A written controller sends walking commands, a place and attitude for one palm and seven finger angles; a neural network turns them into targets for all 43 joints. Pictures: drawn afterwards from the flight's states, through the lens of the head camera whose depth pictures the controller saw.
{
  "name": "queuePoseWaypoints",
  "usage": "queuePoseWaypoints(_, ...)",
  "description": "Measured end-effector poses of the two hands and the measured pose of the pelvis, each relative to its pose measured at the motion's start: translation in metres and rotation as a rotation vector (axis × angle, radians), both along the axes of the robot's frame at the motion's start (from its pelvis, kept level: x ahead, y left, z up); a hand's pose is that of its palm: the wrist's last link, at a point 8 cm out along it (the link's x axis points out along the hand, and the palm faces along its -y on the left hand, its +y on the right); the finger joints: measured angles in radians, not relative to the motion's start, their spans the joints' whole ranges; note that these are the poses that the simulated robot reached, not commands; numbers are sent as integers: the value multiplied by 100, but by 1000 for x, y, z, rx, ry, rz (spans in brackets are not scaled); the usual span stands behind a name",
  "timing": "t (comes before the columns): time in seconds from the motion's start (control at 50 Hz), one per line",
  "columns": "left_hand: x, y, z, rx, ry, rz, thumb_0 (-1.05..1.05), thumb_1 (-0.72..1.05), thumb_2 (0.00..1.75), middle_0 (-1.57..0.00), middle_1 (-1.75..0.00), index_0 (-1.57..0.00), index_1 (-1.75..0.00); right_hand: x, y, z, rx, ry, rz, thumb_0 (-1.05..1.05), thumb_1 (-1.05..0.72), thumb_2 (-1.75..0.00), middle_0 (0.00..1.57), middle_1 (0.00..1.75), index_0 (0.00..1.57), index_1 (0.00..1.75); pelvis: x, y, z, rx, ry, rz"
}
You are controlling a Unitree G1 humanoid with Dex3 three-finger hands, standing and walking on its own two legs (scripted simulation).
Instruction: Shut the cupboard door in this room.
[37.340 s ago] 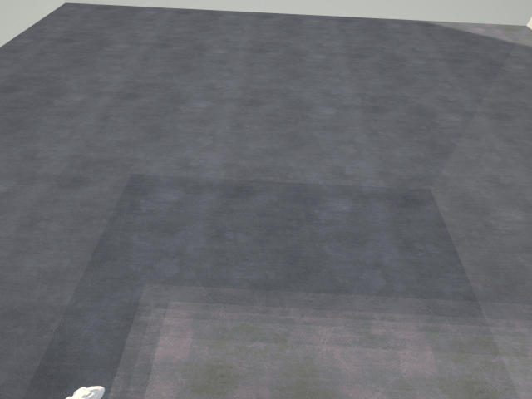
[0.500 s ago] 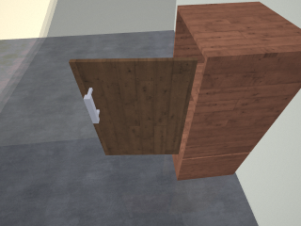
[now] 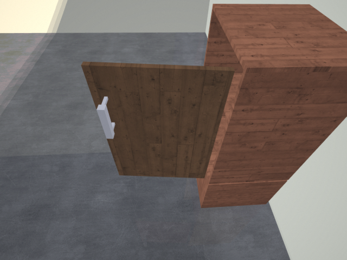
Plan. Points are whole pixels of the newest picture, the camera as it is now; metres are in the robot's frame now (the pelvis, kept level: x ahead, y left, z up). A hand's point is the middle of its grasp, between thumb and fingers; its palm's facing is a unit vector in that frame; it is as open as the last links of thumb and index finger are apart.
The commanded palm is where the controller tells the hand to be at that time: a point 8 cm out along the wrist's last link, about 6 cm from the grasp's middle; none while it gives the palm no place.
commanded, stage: shuffle to correct the standing spot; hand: left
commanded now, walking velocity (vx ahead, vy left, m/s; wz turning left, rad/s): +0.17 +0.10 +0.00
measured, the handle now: (107, 118) +0.51 +0.25 -0.01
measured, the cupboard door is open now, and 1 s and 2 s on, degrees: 85 85 85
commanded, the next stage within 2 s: come to a stop and stand still in 0.10 s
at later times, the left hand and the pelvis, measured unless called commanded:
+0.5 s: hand out of the picture +0.15 +0.18 -0.17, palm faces +0.04 -0.98 -0.22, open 7.4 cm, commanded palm none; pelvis +0.07 +0.00 +0.00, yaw +2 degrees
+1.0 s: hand out of the picture +0.07 +0.19 -0.17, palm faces +0.04 -0.98 -0.18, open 7.4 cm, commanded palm none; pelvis +0.08 +0.02 +0.01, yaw +0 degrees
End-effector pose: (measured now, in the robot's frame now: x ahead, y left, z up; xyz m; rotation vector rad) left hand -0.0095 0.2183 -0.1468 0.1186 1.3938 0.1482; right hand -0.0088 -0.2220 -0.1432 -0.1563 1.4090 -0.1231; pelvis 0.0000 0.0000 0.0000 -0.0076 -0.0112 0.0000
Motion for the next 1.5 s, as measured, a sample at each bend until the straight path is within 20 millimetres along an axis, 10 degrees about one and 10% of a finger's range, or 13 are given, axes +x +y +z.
queuePoseWaypoints(0.16, 7, 17, -9, -10, 68, 23, 1, 90, 90, -20, -30, -20, -30, 16, 14, 5, -29, -6, -4, 0, -91, -90, 20, 30, 20, 30, 25, 14, -3, 5, 10, 1)
queuePoseWaypoints(0.34, 114, 17, 7, 36, -123, -12, 1, 91, 90, -20, -30, -20, -30, 7, 24, 0, 32, 134, -24, 0, -91, -90, 20, 30, 20, 30, 58, 6, -2, 11, 8, 25)
queuePoseWaypoints(0.44, 145, 12, 9, 64, -198, -25, 0, 91, 90, -20, -30, -20, -30, 36, 14, -11, 29, 129, -44, 0, -91, -89, 20, 30, 20, 30, 68, 1, -6, 16, 2, 47)
queuePoseWaypoints(0.58, 142, 18, 4, 46, -159, -23, 0, 92, 90, -20, -30, -20, -30, 100, 8, -2, -18, -47, -28, 1, -93, -90, 20, 30, 20, 30, 68, 8, -3, 20, 8, 28)
queuePoseWaypoints(0.86, 90, 28, 9, 22, -20, 10, 0, 91, 90, -20, -30, -20, -30, 140, 15, 14, -28, -140, 32, 0, -94, -90, 20, 30, 20, 30, 77, 19, 9, 16, 4, 3)
queuePoseWaypoints(1.08, 71, 22, 7, 9, 34, -10, 1, 90, 90, -20, -30, -20, -30, 125, 17, 10, -19, -115, 10, 0, -93, -90, 20, 30, 20, 30, 83, 26, 6, -1, 10, 5)
queuePoseWaypoints(1.5, 126, 42, 20, 68, -68, -55, 0, 91, 90, -20, -30, -20, -30, 76, 50, -4, 67, 2, -28, 0, -91, -90, 20, 30, 20, 30, 91, 32, 7, 21, -12, -12)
